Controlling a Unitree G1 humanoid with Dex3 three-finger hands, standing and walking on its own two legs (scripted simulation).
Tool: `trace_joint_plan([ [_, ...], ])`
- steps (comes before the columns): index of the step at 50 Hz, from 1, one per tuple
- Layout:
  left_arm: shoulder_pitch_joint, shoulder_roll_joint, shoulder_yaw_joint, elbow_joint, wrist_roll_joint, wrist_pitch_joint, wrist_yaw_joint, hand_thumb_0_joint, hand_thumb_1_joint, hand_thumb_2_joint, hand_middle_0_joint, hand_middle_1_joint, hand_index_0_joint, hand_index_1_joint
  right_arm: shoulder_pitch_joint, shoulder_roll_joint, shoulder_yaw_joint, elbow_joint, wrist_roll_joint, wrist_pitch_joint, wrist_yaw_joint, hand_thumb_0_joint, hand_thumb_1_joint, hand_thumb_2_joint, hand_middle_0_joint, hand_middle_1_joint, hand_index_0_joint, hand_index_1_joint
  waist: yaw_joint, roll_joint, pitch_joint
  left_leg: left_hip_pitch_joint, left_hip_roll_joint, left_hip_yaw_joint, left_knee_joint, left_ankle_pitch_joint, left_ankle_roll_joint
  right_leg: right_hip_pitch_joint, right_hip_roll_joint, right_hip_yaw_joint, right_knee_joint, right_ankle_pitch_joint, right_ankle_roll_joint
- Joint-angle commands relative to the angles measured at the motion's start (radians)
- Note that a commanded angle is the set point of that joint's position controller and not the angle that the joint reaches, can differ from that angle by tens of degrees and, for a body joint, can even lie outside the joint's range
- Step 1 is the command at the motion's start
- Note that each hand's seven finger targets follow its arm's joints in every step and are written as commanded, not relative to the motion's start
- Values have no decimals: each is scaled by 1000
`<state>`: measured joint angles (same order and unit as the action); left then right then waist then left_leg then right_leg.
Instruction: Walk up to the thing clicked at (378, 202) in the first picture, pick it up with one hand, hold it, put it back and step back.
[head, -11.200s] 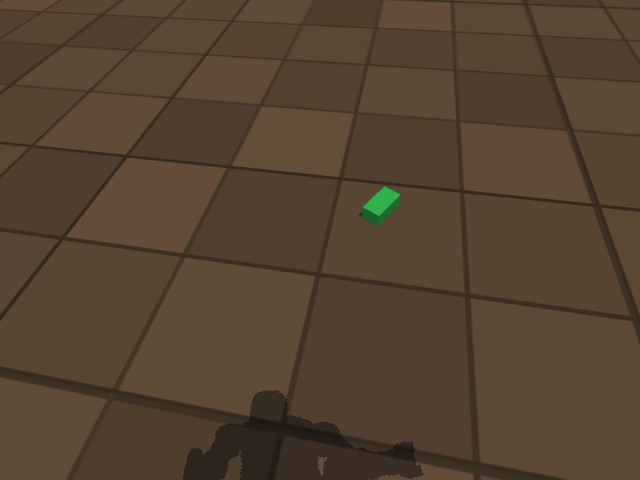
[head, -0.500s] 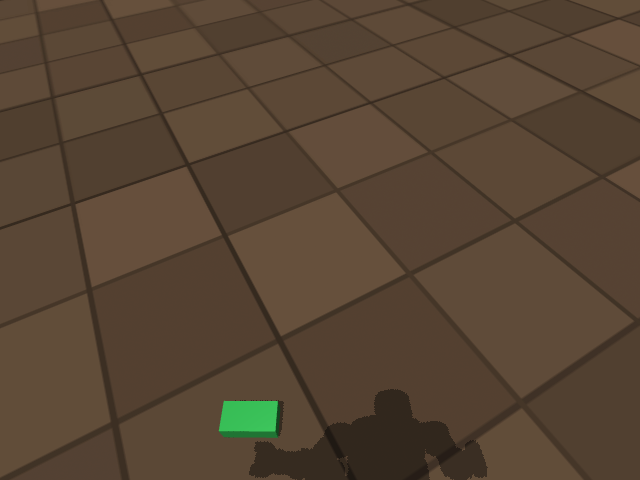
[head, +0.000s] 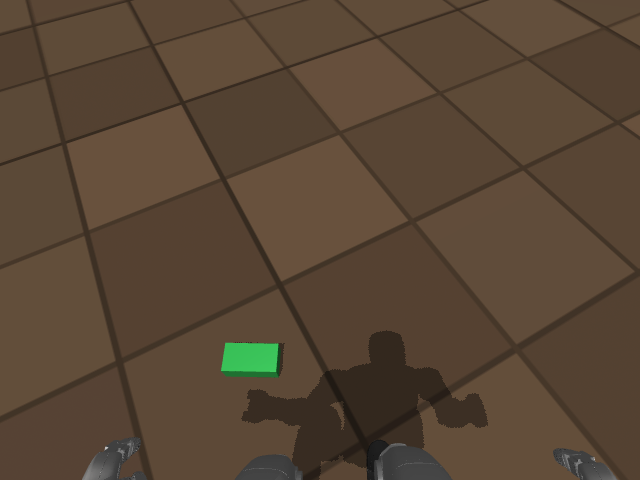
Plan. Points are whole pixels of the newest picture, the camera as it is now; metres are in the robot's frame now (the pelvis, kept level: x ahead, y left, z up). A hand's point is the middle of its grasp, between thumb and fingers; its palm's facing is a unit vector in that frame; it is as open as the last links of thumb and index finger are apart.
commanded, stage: walk up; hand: left
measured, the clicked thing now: (252, 360) +0.45 +0.25 -0.74
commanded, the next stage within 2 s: stand in 1.80 s
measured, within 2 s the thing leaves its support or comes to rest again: neither
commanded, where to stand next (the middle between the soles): +0.07 +0.01 m, yaw +0 degrees
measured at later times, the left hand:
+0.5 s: hand out of the picture +0.07 +0.29 -0.15, palm faces -0.10 -0.94 -0.34, open 7.4 cm
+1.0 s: hand out of the picture +0.11 +0.23 -0.14, palm faces +0.01 -0.92 -0.40, open 7.4 cm
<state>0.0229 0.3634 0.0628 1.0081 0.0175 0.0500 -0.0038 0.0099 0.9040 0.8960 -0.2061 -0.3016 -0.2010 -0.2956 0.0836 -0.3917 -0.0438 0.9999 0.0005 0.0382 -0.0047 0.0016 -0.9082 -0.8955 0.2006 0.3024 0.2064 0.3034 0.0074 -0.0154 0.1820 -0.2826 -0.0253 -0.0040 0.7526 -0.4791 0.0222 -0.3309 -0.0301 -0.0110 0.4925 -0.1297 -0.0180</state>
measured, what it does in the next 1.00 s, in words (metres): steps on the spot: right foot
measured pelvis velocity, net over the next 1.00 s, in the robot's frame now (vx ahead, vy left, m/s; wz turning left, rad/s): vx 0.01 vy -0.03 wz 0.01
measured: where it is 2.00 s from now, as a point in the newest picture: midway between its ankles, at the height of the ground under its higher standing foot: outside the picture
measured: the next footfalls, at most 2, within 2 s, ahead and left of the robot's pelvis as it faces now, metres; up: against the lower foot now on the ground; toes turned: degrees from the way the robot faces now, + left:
right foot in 0.58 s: +0.07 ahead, -0.13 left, +0.00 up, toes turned -3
left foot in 1.12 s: +0.04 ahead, +0.11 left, +0.00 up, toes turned +0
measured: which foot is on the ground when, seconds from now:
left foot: down 0.00-0.60, up 0.62-1.00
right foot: down 0.00-0.14, up 0.16-0.56, down 0.58-1.00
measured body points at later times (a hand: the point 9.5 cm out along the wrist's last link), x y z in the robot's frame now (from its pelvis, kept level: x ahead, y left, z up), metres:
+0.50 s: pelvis -0.03 +0.01 +0.01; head -0.01 +0.03 +0.46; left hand +0.07 +0.33 -0.12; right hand -0.02 -0.32 -0.09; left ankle -0.06 +0.14 -0.73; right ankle -0.01 -0.13 -0.71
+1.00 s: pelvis +0.01 -0.03 +0.00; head +0.07 -0.05 +0.44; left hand +0.11 +0.28 -0.11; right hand +0.06 -0.34 -0.14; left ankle +0.03 +0.12 -0.69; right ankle +0.03 -0.13 -0.73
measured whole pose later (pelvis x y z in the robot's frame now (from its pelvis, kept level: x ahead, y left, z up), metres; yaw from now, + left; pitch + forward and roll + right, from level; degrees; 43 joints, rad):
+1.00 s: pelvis +0.01 -0.03 +0.00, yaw +1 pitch -3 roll +0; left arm 0.16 0.34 0.04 0.87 0.01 -0.01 0.02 0.01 0.90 0.90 -0.21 -0.30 -0.20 -0.30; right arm 0.26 -0.40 -0.05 0.88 -0.02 0.06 0.00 0.00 -0.91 -0.90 0.20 0.30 0.21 0.30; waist 0.00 0.05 0.18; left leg -0.40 -0.02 -0.10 0.91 -0.40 0.00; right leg -0.23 -0.01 -0.07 0.56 -0.28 -0.03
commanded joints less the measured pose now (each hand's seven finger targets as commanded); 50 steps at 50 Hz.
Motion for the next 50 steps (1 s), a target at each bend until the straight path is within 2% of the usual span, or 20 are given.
trace_joint_plan([
  [1,-90,243,49,-134,28,-11,19,0,900,900,-200,-300,-200,-300,167,-168,-62,-48,-4,5,0,0,-900,-900,200,300,200,300,-31,-167,-270,85,28,-60,130,-62,15,1,-266,215,-83,149,-203],
  [4,-71,231,40,-146,24,1,10,0,900,900,-200,-300,-200,-300,216,-160,-66,-35,-21,-24,-3,0,-900,-900,200,300,200,300,-47,-113,-292,121,31,-7,-286,146,1,56,-178,167,25,-63,-134],
  [5,-66,198,32,-149,13,12,4,0,900,900,-200,-300,-200,-300,222,-177,-73,-25,-38,-36,-7,0,-900,-900,200,300,200,300,-45,2,-260,138,77,-127,-428,110,-1,-9,-101,123,132,-214,-88],
  [6,-39,143,19,-163,6,19,-4,0,900,900,-200,-300,-200,-300,190,-246,-85,-46,-64,-53,-13,0,-900,-900,200,300,200,300,-29,187,-215,172,264,-429,-546,126,24,-163,39,92,289,-354,-24],
  [8,-6,214,48,-135,22,25,6,0,900,900,-200,-300,-200,-300,84,-363,-100,-101,-57,-69,-24,0,-900,-900,200,300,200,300,-23,169,-174,-49,419,-571,-551,114,147,-98,40,213,441,-434,8],
  [9,-35,236,56,-118,22,22,4,0,900,900,-200,-300,-200,-300,27,-333,-97,-106,-56,-78,-27,0,-900,-900,200,300,200,300,-13,136,-114,-116,394,-521,-559,113,165,-51,35,234,485,-373,3],
  [12,80,227,56,-96,5,18,-13,0,900,900,-200,-300,-200,-300,53,-247,-78,-105,-51,-103,-39,0,-900,-900,200,300,200,300,39,111,-154,219,245,-230,-426,495,83,-188,78,224,474,-242,6],
  [17,-45,229,49,-168,13,-27,-37,0,900,900,-200,-300,-200,-300,320,-272,-111,-85,-39,-113,-23,0,-900,-900,200,300,200,300,-122,186,-176,565,275,-286,-464,428,95,-339,68,151,367,-282,22],
  [19,-31,230,44,-169,10,-41,-39,0,900,900,-200,-300,-200,-300,300,-273,-111,-114,-40,-109,-15,0,-900,-900,200,300,200,300,-110,193,-137,508,311,-288,-487,338,159,-319,43,135,313,-311,23],
  [23,18,224,47,-158,11,-62,-58,0,900,900,-200,-300,-200,-300,254,-282,-105,-169,-39,-107,7,0,-900,-900,200,300,200,300,-77,209,-65,289,299,-216,-520,168,192,-140,7,56,196,-321,10],
  [26,116,215,55,-141,10,-71,-66,0,900,900,-200,-300,-200,-300,194,-289,-100,-206,-38,-103,18,0,-900,-900,200,300,200,300,-20,206,-73,137,273,-163,-479,184,180,54,1,4,90,-262,-8],
  [28,248,206,61,-87,7,-84,-47,0,900,900,-200,-300,-200,-300,162,-236,-76,-227,-25,-91,15,0,-900,-900,200,300,200,300,48,110,-126,20,198,-69,-287,329,117,293,45,-35,-66,-93,-12],
  [29,311,235,74,-71,10,-90,-32,0,900,900,-200,-300,-200,-300,186,-176,-53,-229,-11,-86,12,0,-900,-900,200,300,200,300,77,-31,-185,-20,136,-17,-103,333,73,406,17,24,-137,-56,-15],
  [30,331,313,95,-80,25,-99,-17,0,900,900,-200,-300,-200,-300,216,-107,-27,-248,3,-83,11,0,-900,-900,200,300,200,300,72,-279,-199,-202,19,13,136,60,16,484,-167,333,-228,-108,-65],
  [31,263,337,87,-122,17,-102,-8,0,900,900,-200,-300,-200,-300,243,-140,-33,-231,0,-67,1,0,-900,-900,200,300,200,300,51,-201,-169,-241,-31,-86,224,-88,-4,359,-327,552,-299,-257,-132],
  [33,174,340,83,-158,8,-89,-11,0,900,900,-200,-300,-200,-300,282,-245,-69,-187,-9,-57,-3,0,-900,-900,200,300,200,300,21,-145,-47,-191,24,-137,319,-54,9,133,-307,506,-320,-506,-200],
  [36,117,263,62,-176,-12,-110,1,0,900,900,-200,-300,-200,-300,356,-212,-58,-127,-7,-44,11,0,-900,-900,200,300,200,300,-22,-126,-37,-174,33,-183,244,97,-2,134,-180,234,-301,-293,-96],
  [40,103,246,52,-195,-9,-117,16,0,900,900,-200,-300,-200,-300,325,-191,-59,-122,-16,-16,10,0,-900,-900,200,300,200,300,-14,-84,-34,-74,23,-174,199,112,-37,32,-209,155,-254,60,-134],
  [44,119,242,56,-207,-15,-99,32,0,900,900,-200,-300,-200,-300,277,-179,-55,-152,-19,-5,-3,0,-900,-900,200,300,200,300,0,-126,-93,-102,8,-122,216,87,-36,134,-253,115,-105,624,-176],
  [50,173,271,63,-211,-8,-78,51,0,900,900,-200,-300,-200,-300,189,-179,-63,-209,-23,-4,-5,0,-900,-900,200,300,200,300,34,-128,-215,-164,30,-68,100,47,-11,310,-268,137,44,621,-190],
])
